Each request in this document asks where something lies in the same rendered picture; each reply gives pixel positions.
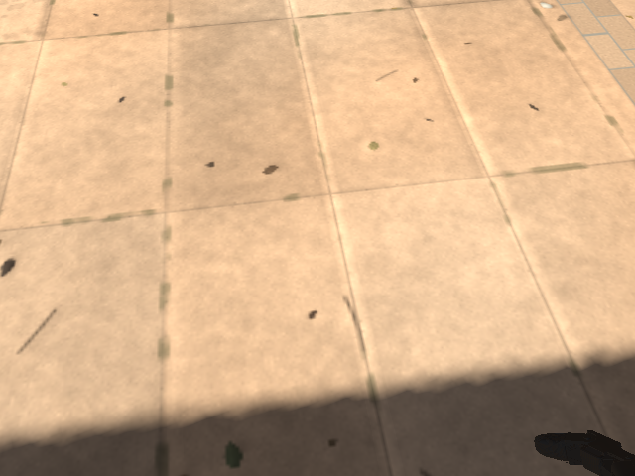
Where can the right robot hand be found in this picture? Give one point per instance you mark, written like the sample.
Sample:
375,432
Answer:
596,452

